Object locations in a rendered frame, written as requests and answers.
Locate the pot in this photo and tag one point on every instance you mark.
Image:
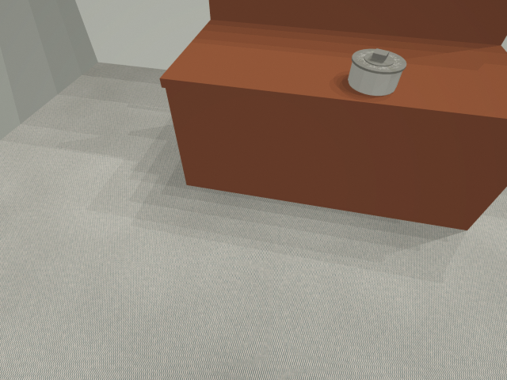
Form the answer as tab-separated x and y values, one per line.
371	83

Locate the knob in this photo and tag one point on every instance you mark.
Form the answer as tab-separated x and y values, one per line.
380	54

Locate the table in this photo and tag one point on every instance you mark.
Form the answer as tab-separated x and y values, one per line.
261	106

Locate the lid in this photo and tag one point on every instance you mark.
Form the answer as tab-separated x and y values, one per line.
393	64

